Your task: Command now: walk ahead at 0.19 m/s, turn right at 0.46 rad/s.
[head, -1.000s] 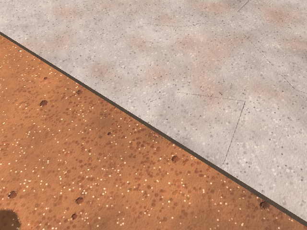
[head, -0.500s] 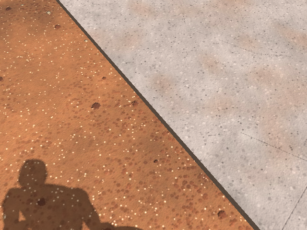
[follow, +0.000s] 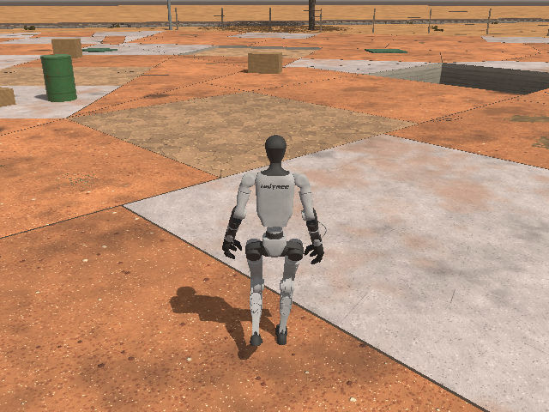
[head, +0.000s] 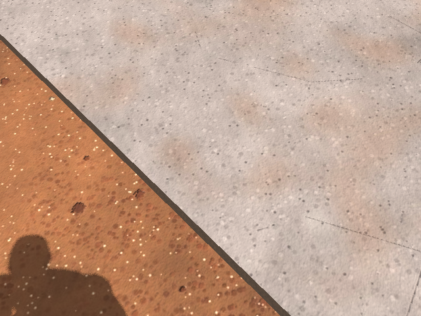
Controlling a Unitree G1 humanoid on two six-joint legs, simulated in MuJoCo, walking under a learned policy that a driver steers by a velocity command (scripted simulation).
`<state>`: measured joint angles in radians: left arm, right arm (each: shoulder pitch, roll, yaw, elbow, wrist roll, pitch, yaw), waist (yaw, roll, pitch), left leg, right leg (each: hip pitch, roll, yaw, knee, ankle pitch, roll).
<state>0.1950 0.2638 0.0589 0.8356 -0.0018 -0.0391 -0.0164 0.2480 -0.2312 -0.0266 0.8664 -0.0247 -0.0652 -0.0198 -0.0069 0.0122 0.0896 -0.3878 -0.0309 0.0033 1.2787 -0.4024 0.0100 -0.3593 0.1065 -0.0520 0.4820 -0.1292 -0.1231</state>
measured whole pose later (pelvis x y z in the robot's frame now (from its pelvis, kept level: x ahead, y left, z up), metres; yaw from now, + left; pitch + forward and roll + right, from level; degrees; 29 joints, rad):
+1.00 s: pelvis +0.10 +0.05 +0.01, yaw -22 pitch -2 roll +0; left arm 0.19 0.24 0.00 0.90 0.01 0.03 0.02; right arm 0.25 -0.25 0.00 0.86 -0.01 0.02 -0.01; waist -0.03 0.01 0.04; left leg -0.18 -0.04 -0.02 0.40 -0.19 0.02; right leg -0.11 0.04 0.07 0.40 -0.27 -0.02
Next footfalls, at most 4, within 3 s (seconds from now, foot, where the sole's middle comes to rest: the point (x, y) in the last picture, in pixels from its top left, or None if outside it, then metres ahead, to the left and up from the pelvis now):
0.50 left None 0.19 0.13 -0.77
0.88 right None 0.07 -0.05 -0.77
1.92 right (272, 297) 0.49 -0.15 -0.77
2.48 left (253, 199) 0.84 -0.11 -0.77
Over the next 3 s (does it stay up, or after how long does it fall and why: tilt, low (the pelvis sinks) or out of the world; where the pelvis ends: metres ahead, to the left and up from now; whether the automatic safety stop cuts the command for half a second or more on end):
stays up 0.92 -0.24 0.00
